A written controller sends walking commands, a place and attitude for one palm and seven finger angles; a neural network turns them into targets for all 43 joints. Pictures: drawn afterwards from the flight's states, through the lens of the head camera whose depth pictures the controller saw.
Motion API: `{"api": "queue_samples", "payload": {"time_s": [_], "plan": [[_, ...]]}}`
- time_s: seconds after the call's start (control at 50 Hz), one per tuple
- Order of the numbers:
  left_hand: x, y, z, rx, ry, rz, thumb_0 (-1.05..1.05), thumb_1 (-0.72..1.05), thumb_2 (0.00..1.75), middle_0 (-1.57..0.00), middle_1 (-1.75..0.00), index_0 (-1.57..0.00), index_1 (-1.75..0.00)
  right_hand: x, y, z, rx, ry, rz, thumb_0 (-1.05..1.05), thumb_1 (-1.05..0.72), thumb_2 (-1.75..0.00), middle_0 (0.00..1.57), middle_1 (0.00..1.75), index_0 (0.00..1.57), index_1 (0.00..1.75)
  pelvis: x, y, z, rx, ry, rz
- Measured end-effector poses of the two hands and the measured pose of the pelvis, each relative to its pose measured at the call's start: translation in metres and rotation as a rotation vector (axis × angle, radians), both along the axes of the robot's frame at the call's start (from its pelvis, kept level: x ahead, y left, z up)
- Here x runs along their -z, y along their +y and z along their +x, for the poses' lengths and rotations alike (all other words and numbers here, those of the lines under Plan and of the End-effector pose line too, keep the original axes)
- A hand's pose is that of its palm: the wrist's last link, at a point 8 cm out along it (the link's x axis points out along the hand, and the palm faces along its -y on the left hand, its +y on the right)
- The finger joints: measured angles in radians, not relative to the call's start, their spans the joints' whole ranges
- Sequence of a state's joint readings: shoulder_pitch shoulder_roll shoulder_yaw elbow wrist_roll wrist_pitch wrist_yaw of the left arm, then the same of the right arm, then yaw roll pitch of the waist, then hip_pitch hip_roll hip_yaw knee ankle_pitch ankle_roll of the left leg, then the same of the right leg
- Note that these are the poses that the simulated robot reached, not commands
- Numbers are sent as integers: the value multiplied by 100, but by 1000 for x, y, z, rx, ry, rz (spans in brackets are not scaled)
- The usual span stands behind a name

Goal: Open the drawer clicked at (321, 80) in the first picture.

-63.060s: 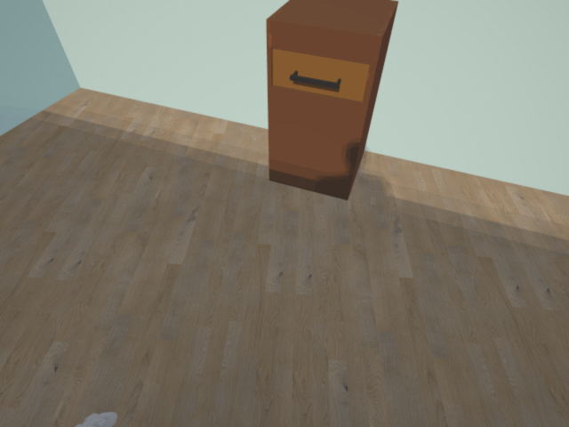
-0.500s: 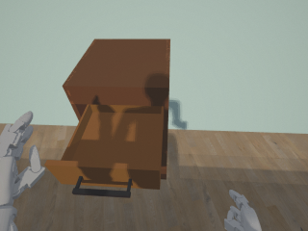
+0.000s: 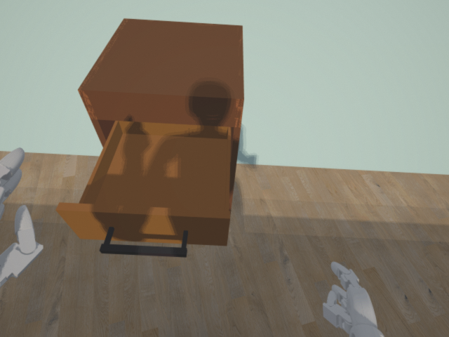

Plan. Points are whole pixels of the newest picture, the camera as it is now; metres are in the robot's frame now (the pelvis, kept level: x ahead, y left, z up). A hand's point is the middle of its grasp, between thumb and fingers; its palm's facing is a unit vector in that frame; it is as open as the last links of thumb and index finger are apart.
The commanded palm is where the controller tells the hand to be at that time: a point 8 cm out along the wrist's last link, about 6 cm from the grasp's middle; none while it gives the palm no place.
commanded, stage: step back with the hand held close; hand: left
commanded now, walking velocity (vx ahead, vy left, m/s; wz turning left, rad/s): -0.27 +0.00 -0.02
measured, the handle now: (146, 242) +0.34 +0.21 -0.14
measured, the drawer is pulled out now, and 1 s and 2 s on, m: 0.30 0.30 0.30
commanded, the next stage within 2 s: stop stepping back and stand still in 0.74 s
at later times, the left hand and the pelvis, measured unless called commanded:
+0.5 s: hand (56, 298) +0.14 +0.19 +0.16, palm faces +0.31 -0.83 -0.47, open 7.4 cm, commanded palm +0.07 +0.24 +0.18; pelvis -0.07 -0.03 +0.00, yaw -2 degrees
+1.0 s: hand out of the picture +0.00 +0.16 +0.17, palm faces +0.32 -0.79 -0.52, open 7.4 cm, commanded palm -0.06 +0.20 +0.18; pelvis -0.19 -0.08 +0.00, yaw -1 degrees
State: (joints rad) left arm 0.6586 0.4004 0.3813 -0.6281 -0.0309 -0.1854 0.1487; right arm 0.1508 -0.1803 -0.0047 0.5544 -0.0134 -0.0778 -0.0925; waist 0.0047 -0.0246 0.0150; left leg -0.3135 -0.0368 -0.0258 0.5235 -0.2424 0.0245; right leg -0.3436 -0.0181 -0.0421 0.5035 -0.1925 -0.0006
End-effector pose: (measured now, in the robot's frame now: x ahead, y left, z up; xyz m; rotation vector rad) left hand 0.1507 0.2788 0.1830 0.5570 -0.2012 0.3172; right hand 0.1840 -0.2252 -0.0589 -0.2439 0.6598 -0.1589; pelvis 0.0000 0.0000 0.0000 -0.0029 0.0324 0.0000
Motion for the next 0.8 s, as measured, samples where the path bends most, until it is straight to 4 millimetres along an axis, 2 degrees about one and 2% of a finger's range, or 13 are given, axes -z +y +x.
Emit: {"api": "queue_samples", "payload": {"time_s": [0.1,0.18,0.28,0.4,0.52,0.58,0.7,0.8], "plan": [[9,-8,-20,-33,-14,-42,2,89,90,-21,-30,-21,-30,5,-1,-16,-35,-6,-10,1,-90,-90,21,30,21,30,5,-6,-16,-10,4,-18],[12,-12,-29,-25,-41,-73,2,89,90,-21,-30,-22,-30,13,-9,-38,-22,38,-37,1,-90,-90,21,30,21,30,8,-5,-27,-8,1,-23],[7,-8,-34,0,-71,-33,2,89,90,-21,-30,-22,-30,17,-16,-69,27,75,-56,1,-90,-90,21,30,21,30,9,-3,-39,0,-13,-19],[-5,-15,-41,-2,-73,10,2,89,90,-21,-30,-21,-30,18,-17,-96,40,80,-6,1,-90,-90,21,30,21,30,3,-17,-50,5,23,-21],[0,-50,-53,73,-6,-13,2,89,90,-21,-30,-21,-30,28,-35,-109,11,86,44,1,-90,-90,21,30,21,30,2,-38,-78,25,23,-42],[-3,-63,-65,112,12,-19,2,89,90,-21,-30,-21,-30,21,-49,-116,43,92,56,1,-90,-90,21,30,21,30,-4,-44,-88,28,30,-6],[5,-58,-92,55,72,-16,2,89,90,-21,-30,-22,-30,-2,-68,-122,75,67,-10,1,-90,-90,21,30,20,30,-13,-51,-109,11,59,48],[14,-56,-118,66,53,-17,2,89,90,-21,-30,-22,-30,-2,-69,-129,58,27,-44,1,-90,-90,20,30,20,29,0,-48,-140,-29,49,13]]}}
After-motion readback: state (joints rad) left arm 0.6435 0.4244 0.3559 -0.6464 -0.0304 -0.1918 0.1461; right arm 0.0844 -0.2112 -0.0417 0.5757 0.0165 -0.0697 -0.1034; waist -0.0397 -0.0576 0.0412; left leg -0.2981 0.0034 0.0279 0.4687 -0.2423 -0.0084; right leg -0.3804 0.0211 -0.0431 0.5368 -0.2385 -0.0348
